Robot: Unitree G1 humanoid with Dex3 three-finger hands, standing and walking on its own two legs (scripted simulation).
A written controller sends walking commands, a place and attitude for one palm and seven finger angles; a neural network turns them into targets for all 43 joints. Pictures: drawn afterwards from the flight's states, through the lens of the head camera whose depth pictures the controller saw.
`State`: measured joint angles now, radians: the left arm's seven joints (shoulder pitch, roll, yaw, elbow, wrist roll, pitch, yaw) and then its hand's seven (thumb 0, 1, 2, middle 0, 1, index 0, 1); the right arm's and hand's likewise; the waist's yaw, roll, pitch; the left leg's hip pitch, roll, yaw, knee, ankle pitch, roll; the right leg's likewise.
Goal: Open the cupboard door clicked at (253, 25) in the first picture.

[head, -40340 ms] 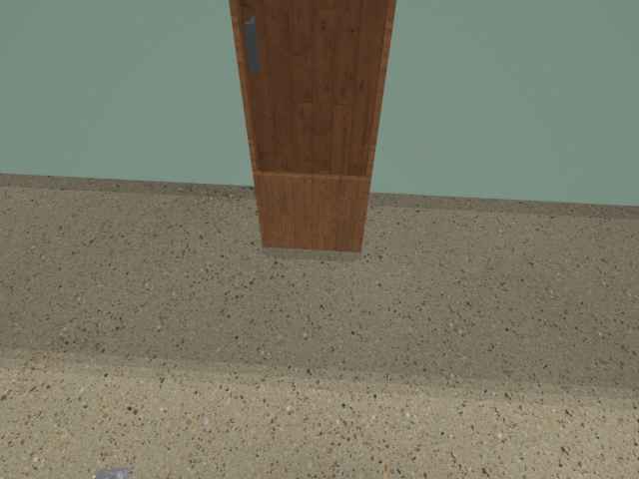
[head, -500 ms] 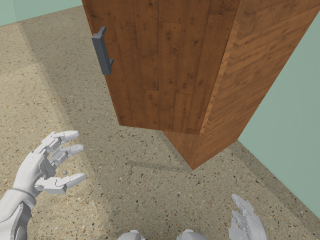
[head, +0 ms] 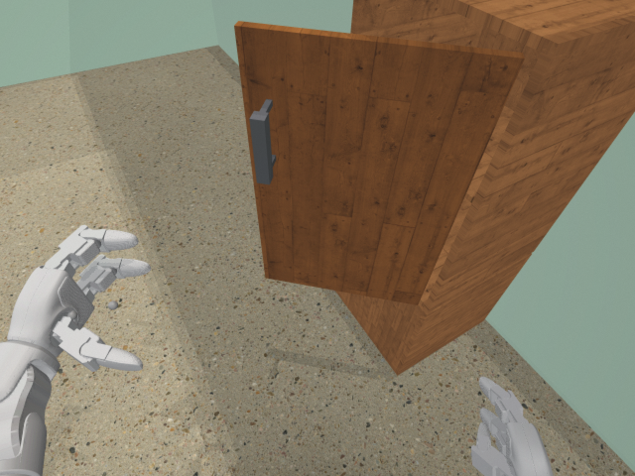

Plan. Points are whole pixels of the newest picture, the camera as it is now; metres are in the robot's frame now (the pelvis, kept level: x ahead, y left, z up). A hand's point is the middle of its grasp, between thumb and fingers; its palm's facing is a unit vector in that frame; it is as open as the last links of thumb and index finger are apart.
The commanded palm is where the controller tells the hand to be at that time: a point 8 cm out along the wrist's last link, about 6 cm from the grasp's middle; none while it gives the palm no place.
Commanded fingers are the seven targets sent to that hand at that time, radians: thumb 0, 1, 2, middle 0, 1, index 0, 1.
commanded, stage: raise the hand with hooked fingers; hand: left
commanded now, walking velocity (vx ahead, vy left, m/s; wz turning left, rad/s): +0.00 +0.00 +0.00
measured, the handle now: (266, 142) +0.58 +0.13 +0.11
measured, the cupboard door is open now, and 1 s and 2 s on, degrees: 48 48 48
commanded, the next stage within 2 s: move the hooked fingers beside the handle in 0.80 s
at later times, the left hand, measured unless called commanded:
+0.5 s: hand (99, 270) +0.30 +0.27 +0.12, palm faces -0.09 -0.99 -0.05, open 14.0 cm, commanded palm +0.26 +0.32 +0.13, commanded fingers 0.00 -0.50 0.30 -0.30 -1.20 -0.30 -1.20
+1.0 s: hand (128, 272) +0.29 +0.24 +0.13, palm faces -0.04 -1.00 -0.04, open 14.0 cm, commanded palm +0.28 +0.29 +0.13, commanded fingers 0.00 -0.50 0.30 -0.30 -1.20 -0.30 -1.20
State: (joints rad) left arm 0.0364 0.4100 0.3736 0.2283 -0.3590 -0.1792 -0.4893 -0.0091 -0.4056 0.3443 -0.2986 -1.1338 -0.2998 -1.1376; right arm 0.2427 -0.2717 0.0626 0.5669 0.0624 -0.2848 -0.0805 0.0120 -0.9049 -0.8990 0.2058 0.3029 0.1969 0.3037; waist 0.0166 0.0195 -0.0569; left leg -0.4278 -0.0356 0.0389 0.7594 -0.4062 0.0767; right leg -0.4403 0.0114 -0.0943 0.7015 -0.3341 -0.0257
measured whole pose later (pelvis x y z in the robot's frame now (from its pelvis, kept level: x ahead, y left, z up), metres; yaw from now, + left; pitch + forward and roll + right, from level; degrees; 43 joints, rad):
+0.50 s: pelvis +0.00 +0.00 +0.01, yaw +0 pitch +4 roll -2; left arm -0.13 0.50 0.43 0.38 -0.35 -0.06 -0.61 -0.01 -0.50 0.30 -0.30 -1.19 -0.30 -1.20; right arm 0.28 -0.30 0.07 0.59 0.06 -0.23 -0.07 0.01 -0.90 -0.90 0.21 0.30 0.20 0.30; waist 0.01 0.03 -0.04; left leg -0.36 -0.05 0.04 0.64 -0.35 0.08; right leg -0.38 0.01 -0.09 0.60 -0.29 -0.02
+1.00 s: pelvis +0.00 -0.03 +0.01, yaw +0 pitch +3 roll -1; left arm -0.13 0.47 0.45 0.43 -0.35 -0.10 -0.58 -0.02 -0.50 0.30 -0.31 -1.20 -0.31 -1.20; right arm 0.25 -0.29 0.07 0.60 0.07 -0.23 -0.10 0.01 -0.90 -0.90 0.21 0.30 0.20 0.30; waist 0.01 0.04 -0.03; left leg -0.36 -0.01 0.03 0.65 -0.35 0.03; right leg -0.38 0.04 -0.10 0.61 -0.30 -0.07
